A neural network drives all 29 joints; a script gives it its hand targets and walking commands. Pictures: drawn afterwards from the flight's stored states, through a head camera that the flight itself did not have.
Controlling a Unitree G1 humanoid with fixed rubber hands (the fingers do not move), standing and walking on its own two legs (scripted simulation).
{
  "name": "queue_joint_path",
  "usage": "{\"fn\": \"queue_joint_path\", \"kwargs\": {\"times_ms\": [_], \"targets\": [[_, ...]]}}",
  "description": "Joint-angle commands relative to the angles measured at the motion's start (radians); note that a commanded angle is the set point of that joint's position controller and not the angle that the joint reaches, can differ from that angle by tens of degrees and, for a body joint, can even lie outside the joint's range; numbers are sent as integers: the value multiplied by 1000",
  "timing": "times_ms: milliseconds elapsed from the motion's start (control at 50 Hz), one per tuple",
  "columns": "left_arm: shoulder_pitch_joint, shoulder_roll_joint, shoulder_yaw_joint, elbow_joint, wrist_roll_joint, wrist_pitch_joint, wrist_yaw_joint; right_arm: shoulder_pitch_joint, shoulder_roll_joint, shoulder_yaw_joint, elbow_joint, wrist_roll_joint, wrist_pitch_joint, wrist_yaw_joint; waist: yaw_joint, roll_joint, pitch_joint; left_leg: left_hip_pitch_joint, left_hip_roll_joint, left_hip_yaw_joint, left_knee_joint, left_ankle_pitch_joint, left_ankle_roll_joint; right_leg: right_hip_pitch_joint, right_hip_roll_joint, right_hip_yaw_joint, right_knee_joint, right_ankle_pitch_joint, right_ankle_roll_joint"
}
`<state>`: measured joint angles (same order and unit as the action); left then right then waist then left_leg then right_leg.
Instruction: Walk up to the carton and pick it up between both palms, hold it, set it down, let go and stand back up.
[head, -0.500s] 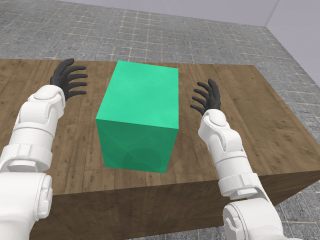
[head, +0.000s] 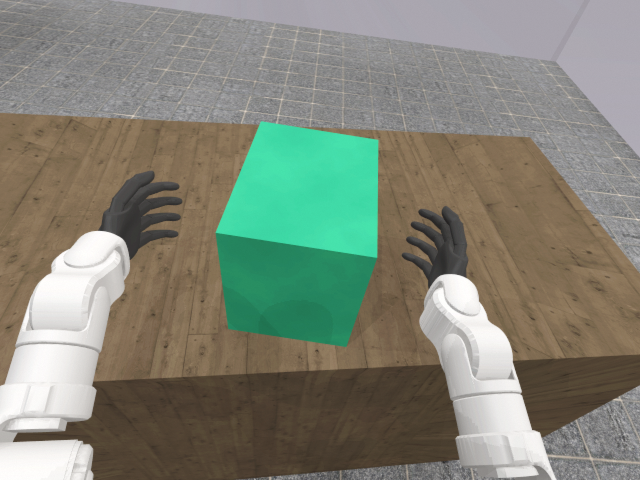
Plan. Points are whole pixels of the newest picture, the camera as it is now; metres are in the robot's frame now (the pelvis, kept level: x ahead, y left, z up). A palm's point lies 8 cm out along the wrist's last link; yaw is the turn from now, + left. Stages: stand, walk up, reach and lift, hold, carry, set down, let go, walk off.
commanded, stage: set down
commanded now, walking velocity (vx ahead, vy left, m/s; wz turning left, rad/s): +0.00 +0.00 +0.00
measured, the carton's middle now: (303, 234) +0.46 +0.01 +0.04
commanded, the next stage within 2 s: none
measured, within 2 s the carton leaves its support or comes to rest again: neither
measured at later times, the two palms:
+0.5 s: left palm (103, 314) +0.29 +0.24 +0.08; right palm (452, 336) +0.27 -0.16 +0.08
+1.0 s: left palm (88, 397) +0.21 +0.24 +0.03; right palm (448, 399) +0.21 -0.15 +0.04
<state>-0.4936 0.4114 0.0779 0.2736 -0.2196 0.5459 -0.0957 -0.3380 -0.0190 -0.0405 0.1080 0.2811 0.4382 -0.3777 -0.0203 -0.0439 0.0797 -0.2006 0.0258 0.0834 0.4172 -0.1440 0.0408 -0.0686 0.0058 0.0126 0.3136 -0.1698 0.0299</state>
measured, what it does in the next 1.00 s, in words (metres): stands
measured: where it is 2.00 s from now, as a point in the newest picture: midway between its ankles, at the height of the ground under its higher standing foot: outside the picture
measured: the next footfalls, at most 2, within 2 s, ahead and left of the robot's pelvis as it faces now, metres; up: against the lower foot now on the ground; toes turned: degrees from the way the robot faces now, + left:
none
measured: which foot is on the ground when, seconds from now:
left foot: down 0.00-1.00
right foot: down 0.00-1.00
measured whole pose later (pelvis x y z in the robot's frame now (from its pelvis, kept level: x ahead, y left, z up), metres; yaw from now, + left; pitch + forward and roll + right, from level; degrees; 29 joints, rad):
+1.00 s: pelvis +0.04 -0.01 +0.00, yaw +0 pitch -4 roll -1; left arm 0.36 0.42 0.04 -0.09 -0.23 0.02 -0.16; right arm 0.51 0.04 0.15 -0.19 0.13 0.00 -0.31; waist 0.08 -0.03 0.11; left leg -0.14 0.02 0.09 0.40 -0.19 0.03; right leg -0.01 0.00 0.02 0.30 -0.22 0.02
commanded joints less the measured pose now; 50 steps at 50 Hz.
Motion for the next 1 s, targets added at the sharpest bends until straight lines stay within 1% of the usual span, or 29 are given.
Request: {"fn": "queue_joint_path", "kwargs": {"times_ms": [0, 160, 320, 420, 520, 660, 880, 920, 980], "targets": [[-270, 142, 60, -268, -11, -58, -5, -218, -74, 0, -253, -6, -56, 8, 3, 144, -363, 320, 15, -24, -36, 144, -72, -85, 32, -42, -53, 66, -27], [-80, 141, 61, -363, -28, -96, -22, -14, -51, 27, -357, -15, -62, 12, 22, 133, -293, 301, 22, -28, -58, 106, -59, -85, 6, -12, -68, 33, -36], [119, 136, 67, -443, -37, -148, -29, 190, -23, 61, -461, -46, -79, 21, 52, 120, -238, 284, 28, -34, -72, 97, -47, -85, -13, 9, -77, 15, -43], [247, 128, 67, -492, -38, -199, -32, 328, -14, 90, -511, -67, -111, 32, 67, 119, -211, 282, 32, -38, -72, 114, -47, -92, -22, 19, -81, 22, -47], [375, 121, 63, -531, -34, -268, -36, 464, -8, 120, -540, -90, -167, 41, 78, 124, -179, 288, 37, -44, -67, 130, -48, -108, -31, 26, -86, 35, -51], [547, 121, 50, -554, -27, -387, -44, 625, 10, 152, -540, -118, -279, 51, 86, 132, -138, 309, 42, -58, -53, 164, -51, -132, -38, 27, -93, 58, -53], [769, 126, 31, -538, -14, -557, -61, 819, 45, 189, -484, -157, -466, 69, 93, 127, -93, 329, 43, -82, -25, 220, -59, -150, -40, 17, -96, 86, -49], [794, 125, 27, -529, -14, -582, -64, 840, 49, 190, -465, -164, -498, 73, 93, 132, -83, 325, 43, -84, -23, 215, -61, -154, -39, 15, -95, 76, -50], [799, 123, 12, -514, -20, -597, -60, 825, 39, 168, -428, -177, -520, 86, 87, 157, -63, 287, 48, -79, -40, 162, -62, -151, -30, 13, -90, 5, -66]]}}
